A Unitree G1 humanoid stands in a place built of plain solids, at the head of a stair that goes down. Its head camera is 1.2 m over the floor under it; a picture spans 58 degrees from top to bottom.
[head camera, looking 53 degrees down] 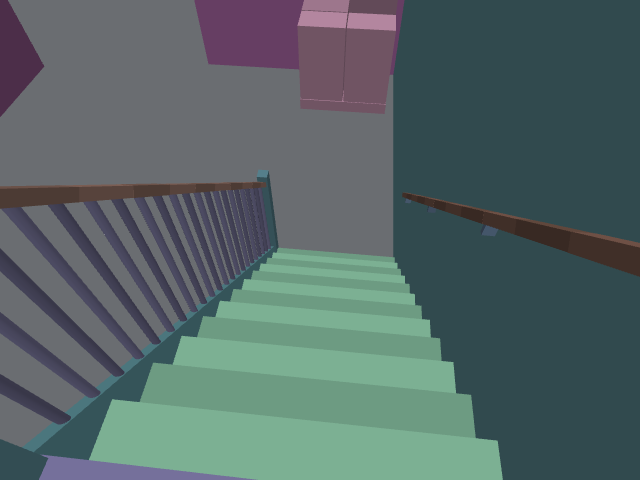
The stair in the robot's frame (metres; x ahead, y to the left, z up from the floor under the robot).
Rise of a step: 0.20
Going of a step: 0.20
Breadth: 1.20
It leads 6 degrees to the right of straight ahead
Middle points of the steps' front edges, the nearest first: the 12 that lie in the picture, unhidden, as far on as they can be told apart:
0.36 0.06 -0.20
0.56 0.04 -0.40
0.76 0.02 -0.60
0.96 0.00 -0.80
1.16 -0.02 -1.00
1.36 -0.04 -1.21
1.56 -0.06 -1.41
1.76 -0.08 -1.61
1.96 -0.10 -1.81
2.16 -0.12 -2.01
2.36 -0.14 -2.21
2.56 -0.16 -2.41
